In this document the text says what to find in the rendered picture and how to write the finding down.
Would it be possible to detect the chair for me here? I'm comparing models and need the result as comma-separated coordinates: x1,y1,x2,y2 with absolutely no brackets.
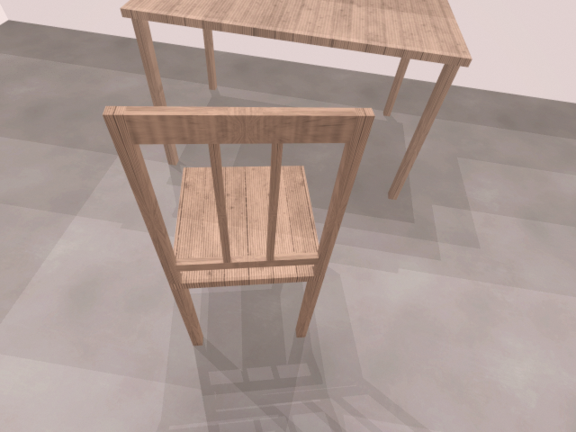
103,106,375,346

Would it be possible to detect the table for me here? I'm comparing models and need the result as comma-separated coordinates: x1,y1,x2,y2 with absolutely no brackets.
120,0,472,200

